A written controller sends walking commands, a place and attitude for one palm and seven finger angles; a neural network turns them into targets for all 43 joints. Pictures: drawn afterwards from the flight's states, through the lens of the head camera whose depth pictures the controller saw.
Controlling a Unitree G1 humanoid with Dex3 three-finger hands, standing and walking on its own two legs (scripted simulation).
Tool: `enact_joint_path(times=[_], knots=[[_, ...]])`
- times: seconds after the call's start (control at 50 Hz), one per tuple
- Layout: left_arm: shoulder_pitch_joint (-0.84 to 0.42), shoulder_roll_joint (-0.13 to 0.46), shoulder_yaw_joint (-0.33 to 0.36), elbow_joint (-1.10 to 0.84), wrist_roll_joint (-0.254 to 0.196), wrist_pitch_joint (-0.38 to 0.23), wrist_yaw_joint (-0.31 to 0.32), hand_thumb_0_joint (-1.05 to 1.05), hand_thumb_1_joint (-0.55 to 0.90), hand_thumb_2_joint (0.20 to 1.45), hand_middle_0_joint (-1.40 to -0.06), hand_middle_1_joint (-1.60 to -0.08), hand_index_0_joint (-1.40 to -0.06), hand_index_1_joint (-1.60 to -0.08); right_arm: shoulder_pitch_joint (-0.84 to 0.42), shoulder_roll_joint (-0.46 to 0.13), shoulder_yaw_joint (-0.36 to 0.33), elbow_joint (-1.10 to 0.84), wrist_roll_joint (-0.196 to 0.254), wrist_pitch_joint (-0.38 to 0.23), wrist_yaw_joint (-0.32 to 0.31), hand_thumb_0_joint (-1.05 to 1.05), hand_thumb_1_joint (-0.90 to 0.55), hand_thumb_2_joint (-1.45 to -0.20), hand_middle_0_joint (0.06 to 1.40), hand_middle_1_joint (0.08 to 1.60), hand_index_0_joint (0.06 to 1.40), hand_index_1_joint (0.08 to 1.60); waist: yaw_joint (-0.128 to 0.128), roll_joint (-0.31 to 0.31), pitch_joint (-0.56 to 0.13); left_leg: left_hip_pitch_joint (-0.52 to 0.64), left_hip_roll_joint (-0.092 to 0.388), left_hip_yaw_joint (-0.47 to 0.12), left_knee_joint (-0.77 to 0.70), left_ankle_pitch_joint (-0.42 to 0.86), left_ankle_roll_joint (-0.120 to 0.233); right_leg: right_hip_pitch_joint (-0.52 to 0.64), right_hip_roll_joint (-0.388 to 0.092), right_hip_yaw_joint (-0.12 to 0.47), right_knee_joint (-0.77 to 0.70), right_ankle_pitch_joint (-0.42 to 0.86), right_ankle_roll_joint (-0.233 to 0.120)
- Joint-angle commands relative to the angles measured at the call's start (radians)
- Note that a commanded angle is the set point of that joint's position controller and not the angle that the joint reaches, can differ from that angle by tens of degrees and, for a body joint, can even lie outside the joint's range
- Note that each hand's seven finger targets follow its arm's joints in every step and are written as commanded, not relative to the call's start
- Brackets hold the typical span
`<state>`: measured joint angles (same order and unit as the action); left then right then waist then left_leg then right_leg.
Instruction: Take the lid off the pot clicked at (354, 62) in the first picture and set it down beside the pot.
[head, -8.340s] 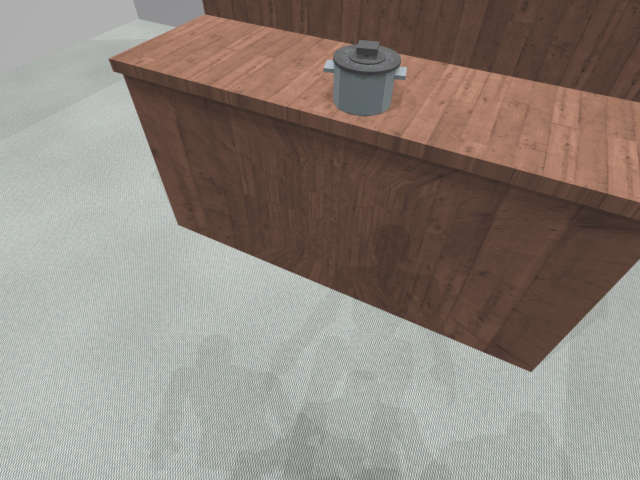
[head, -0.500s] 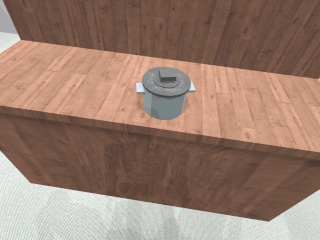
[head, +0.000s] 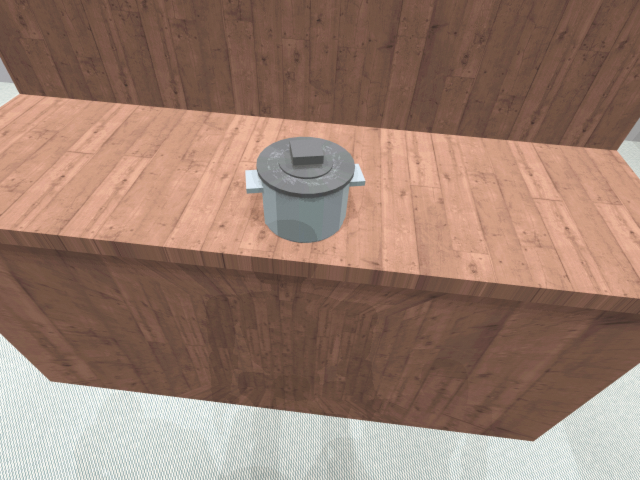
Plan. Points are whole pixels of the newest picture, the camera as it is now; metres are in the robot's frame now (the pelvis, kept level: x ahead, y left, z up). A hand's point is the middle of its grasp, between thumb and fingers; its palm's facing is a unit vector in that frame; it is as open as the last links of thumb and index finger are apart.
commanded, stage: shuffle to correct the standing spot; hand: left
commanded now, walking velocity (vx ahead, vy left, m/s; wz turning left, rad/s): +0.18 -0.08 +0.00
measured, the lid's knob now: (306, 152) +0.58 +0.07 +0.12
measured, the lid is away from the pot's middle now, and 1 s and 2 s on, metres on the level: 0.00 0.00 0.00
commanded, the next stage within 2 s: come to a stop and stand still in 0.36 s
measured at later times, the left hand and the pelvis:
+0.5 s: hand out of the picture +0.14 +0.15 -0.17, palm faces +0.06 -0.97 -0.24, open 7.3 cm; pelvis +0.08 -0.05 -0.01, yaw +1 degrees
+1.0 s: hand out of the picture +0.13 +0.14 -0.17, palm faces +0.07 -0.96 -0.26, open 7.4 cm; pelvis +0.10 -0.06 +0.00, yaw +1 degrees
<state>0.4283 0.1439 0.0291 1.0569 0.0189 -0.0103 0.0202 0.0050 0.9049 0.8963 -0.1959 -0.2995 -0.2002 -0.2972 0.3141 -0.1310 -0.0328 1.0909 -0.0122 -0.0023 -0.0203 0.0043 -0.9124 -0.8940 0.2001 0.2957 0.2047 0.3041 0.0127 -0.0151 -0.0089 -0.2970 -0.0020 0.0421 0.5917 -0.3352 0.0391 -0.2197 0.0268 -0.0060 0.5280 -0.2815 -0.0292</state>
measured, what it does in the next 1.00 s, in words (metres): walks ahead: right foot, then left foot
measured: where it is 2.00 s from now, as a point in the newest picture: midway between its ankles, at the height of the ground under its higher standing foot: outside the picture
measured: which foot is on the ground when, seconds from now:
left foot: down 0.00-0.44, up 0.46-0.68, down 0.70-1.00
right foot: down 0.00-0.14, up 0.16-0.42, down 0.44-1.00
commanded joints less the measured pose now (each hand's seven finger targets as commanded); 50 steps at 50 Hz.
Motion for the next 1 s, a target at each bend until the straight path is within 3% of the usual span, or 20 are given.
enact_joint_path(times=[0.0, 0.08, 0.12, 0.16, 0.24, 0.32, 0.38, 0.4, 0.42, 0.44, 0.46, 0.58, 0.64, 0.72, 0.8, 0.86, 0.92, 0.94, 0.96, 0.98], knots=[[0.094, 0.115, 0.032, -0.023, -0.005, -0.025, 0.009, 0.0, 0.9, 0.9, -0.2, -0.3, -0.2, -0.3, -0.025, -0.051, -0.016, -0.082, 0.001, -0.033, 0.001, 0.0, -0.9, -0.9, 0.2, 0.3, 0.2, 0.3, 0.004, -0.148, 0.138, -0.175, 0.011, 0.008, 0.144, -0.058, -0.002, -0.02, -0.268, 0.387, -0.307, -0.264, -0.18], [0.026, 0.085, 0.021, -0.034, -0.002, -0.024, 0.002, 0.0, 0.9, 0.9, -0.2, -0.3, -0.2, -0.3, 0.05, -0.029, -0.005, -0.051, 0.003, -0.055, -0.001, 0.0, -0.9, -0.9, 0.2, 0.3, 0.2, 0.3, -0.038, -0.028, 0.128, 0.101, 0.027, -0.025, -0.142, -0.016, 0.004, -0.18, -0.139, 0.175, -0.118, -0.118, -0.112], [0.01, 0.042, 0.013, -0.053, 0.0, -0.029, -0.012, 0.0, 0.9, 0.9, -0.2, -0.3, -0.2, -0.3, 0.155, -0.137, -0.029, -0.021, -0.006, -0.06, -0.012, 0.0, -0.9, -0.9, 0.2, 0.3, 0.2, 0.3, -0.068, 0.213, 0.091, 0.237, 0.277, -0.383, -0.327, -0.093, 0.119, -0.332, 0.002, -0.024, 0.189, -0.143, -0.032], [-0.1, 0.065, 0.019, -0.094, 0.016, -0.019, -0.011, 0.0, 0.9, 0.9, -0.2, -0.3, -0.2, -0.3, 0.188, -0.145, -0.036, -0.02, -0.014, -0.055, -0.014, 0.0, -0.9, -0.9, 0.2, 0.3, 0.2, 0.3, -0.081, 0.176, 0.183, 0.142, 0.383, -0.516, -0.425, -0.093, 0.219, -0.449, -0.052, 0.018, 0.479, -0.245, -0.031], [-0.129, 0.029, 0.021, -0.107, 0.003, -0.022, -0.029, 0.0, 0.9, 0.9, -0.2, -0.3, -0.2, -0.3, 0.104, -0.106, -0.02, -0.05, -0.011, -0.078, -0.016, 0.0, -0.9, -0.9, 0.2, 0.3, 0.2, 0.3, -0.033, 0.104, 0.117, 0.108, 0.296, -0.3, -0.4, 0.163, 0.182, -0.364, -0.103, 0.015, 0.419, -0.132, -0.01], [-0.131, 0.016, 0.022, -0.1, 0.0, -0.014, -0.035, 0.0, 0.9, 0.9, -0.2, -0.3, -0.2, -0.3, 0.076, -0.129, -0.03, -0.047, -0.016, -0.064, -0.014, 0.0, -0.9, -0.9, 0.2, 0.3, 0.2, 0.3, -0.024, 0.167, 0.084, 0.032, 0.238, -0.172, -0.367, 0.097, 0.133, -0.168, -0.072, -0.065, 0.189, -0.069, 0.003], [-0.05, 0.044, 0.031, -0.073, 0.001, -0.025, -0.032, 0.0, 0.9, 0.9, -0.2, -0.3, -0.2, -0.3, 0.065, -0.123, -0.034, -0.045, -0.016, -0.048, -0.01, 0.0, -0.9, -0.9, 0.2, 0.3, 0.2, 0.3, 0.019, 0.076, 0.058, -0.059, 0.168, -0.117, -0.21, -0.011, 0.065, 0.065, -0.028, -0.099, -0.042, 0.028, 0.012], [0.014, 0.092, 0.041, -0.053, 0.001, -0.034, -0.024, 0.0, 0.9, 0.9, -0.2, -0.3, -0.2, -0.3, 0.072, -0.091, -0.026, -0.048, -0.008, -0.049, -0.005, 0.0, -0.9, -0.9, 0.2, 0.3, 0.2, 0.3, 0.047, -0.051, 0.02, -0.171, 0.097, -0.044, -0.045, -0.059, 0.03, 0.227, -0.111, 0.027, -0.114, 0.016, -0.013], [0.092, 0.178, 0.058, -0.034, 0.001, -0.04, -0.012, 0.0, 0.9, 0.9, -0.2, -0.3, -0.2, -0.3, 0.055, -0.042, -0.019, -0.078, -0.003, -0.05, 0.001, 0.0, -0.9, -0.9, 0.2, 0.3, 0.2, 0.3, 0.073, -0.292, 0.011, -0.37, -0.014, 0.077, 0.18, -0.204, -0.016, 0.352, -0.316, 0.317, -0.206, 0.053, -0.103], [0.151, 0.226, 0.065, -0.04, -0.003, -0.037, -0.007, 0.0, 0.9, 0.9, -0.2, -0.3, -0.2, -0.3, -0.021, -0.074, -0.026, -0.122, -0.005, -0.042, 0.005, 0.0, -0.9, -0.9, 0.2, 0.3, 0.2, 0.3, 0.111, -0.24, 0.018, -0.417, -0.002, 0.038, 0.377, -0.326, -0.014, 0.315, -0.433, 0.434, -0.267, 0.086, -0.197], [0.108, 0.2, 0.062, -0.041, -0.001, -0.038, 0.001, 0.0, 0.9, 0.9, -0.2, -0.3, -0.2, -0.3, -0.033, -0.077, -0.033, -0.119, -0.001, -0.036, 0.002, 0.0, -0.9, -0.9, 0.2, 0.3, 0.2, 0.3, 0.08, -0.227, 0.017, -0.408, 0.027, -0.003, 0.475, -0.285, -0.01, 0.24, -0.41, 0.443, -0.269, 0.03, -0.233], [-0.133, 0.143, 0.033, -0.101, 0.005, -0.031, 0.017, 0.0, 0.9, 0.9, -0.2, -0.3, -0.2, -0.3, 0.036, -0.018, -0.003, -0.055, 0.01, -0.013, -0.002, 0.0, -0.9, -0.9, 0.2, 0.3, 0.2, 0.3, -0.03, -0.111, 0.022, -0.02, 0.02, 0.012, 0.109, 0.008, -0.067, -0.051, -0.284, 0.113, -0.156, 0.523, -0.142], [-0.131, 0.158, 0.033, -0.088, -0.007, -0.012, 0.016, 0.0, 0.9, 0.9, -0.2, -0.3, -0.2, -0.3, 0.017, -0.061, -0.011, -0.058, 0.013, -0.015, -0.006, 0.0, -0.9, -0.9, 0.2, 0.3, 0.2, 0.3, -0.021, -0.074, 0.015, 0.144, 0.02, 0.0, -0.152, 0.246, -0.06, -0.068, -0.209, 0.077, -0.05, 0.413, -0.062], [-0.079, 0.101, 0.021, -0.091, -0.005, 0.023, 0.03, 0.0, 0.9, 0.9, -0.2, -0.3, -0.2, -0.3, -0.039, -0.157, -0.025, -0.111, 0.004, -0.01, -0.017, 0.0, -0.9, -0.9, 0.2, 0.3, 0.2, 0.3, 0.008, 0.236, 0.019, 0.062, 0.238, -0.219, -0.238, 0.668, 0.084, -0.028, -0.067, -0.032, 0.088, -0.108, 0.026], [-0.049, 0.103, 0.018, -0.079, -0.008, 0.025, 0.03, 0.0, 0.9, 0.9, -0.2, -0.3, -0.2, -0.3, -0.1, -0.168, -0.03, -0.147, 0.0, -0.002, -0.026, 0.0, -0.9, -0.9, 0.2, 0.3, 0.2, 0.3, 0.016, 0.187, -0.051, 0.161, 0.25, -0.218, -0.206, 0.813, 0.141, -0.064, -0.068, 0.004, 0.16, -0.164, 0.03], [-0.037, 0.104, 0.019, -0.092, -0.005, 0.016, 0.029, 0.0, 0.9, 0.9, -0.2, -0.3, -0.2, -0.3, -0.118, -0.174, -0.037, -0.166, 0.003, 0.005, -0.02, 0.0, -0.9, -0.9, 0.2, 0.3, 0.2, 0.3, 0.023, 0.093, -0.071, 0.153, 0.209, -0.19, -0.148, 0.658, 0.099, -0.022, -0.071, 0.028, -0.006, -0.02, 0.035], [-0.089, 0.16, 0.02, -0.114, -0.001, 0.006, 0.024, 0.0, 0.9, 0.9, -0.2, -0.3, -0.2, -0.3, -0.133, -0.129, -0.039, -0.179, 0.01, 0.025, -0.005, 0.0, -0.9, -0.9, 0.2, 0.3, 0.2, 0.3, -0.013, -0.103, -0.004, 0.06, 0.049, -0.073, -0.056, 0.114, -0.024, -0.077, -0.219, 0.211, -0.167, 0.171, -0.036], [-0.179, 0.234, 0.0, -0.149, 0.005, -0.022, 0.047, 0.0, 0.9, 0.9, -0.2, -0.3, -0.2, -0.3, -0.104, -0.141, -0.018, -0.203, -0.033, 0.002, -0.001, 0.0, -0.9, -0.9, 0.2, 0.3, 0.2, 0.3, -0.072, 0.066, 0.012, 0.193, 0.025, -0.128, -0.16, 0.311, 0.003, -0.108, -0.099, 0.072, -0.022, 0.119, -0.03], [-0.118, 0.151, 0.012, -0.177, 0.001, 0.001, 0.042, 0.0, 0.9, 0.9, -0.2, -0.3, -0.2, -0.3, -0.118, -0.146, -0.038, -0.229, -0.012, -0.007, 0.001, 0.0, -0.9, -0.9, 0.2, 0.3, 0.2, 0.3, -0.02, 0.147, -0.055, 0.157, 0.14, -0.178, -0.166, 0.217, 0.011, -0.127, -0.085, 0.051, -0.008, -0.068, -0.013], [-0.094, 0.157, 0.007, -0.168, 0.002, 0.002, 0.039, 0.0, 0.9, 0.9, -0.2, -0.3, -0.2, -0.3, -0.159, -0.164, -0.041, -0.245, -0.005, 0.002, 0.004, 0.0, -0.9, -0.9, 0.2, 0.3, 0.2, 0.3, -0.007, 0.16, -0.035, 0.096, 0.139, -0.204, -0.187, 0.151, 0.022, -0.092, -0.076, 0.038, -0.031, -0.064, -0.012]])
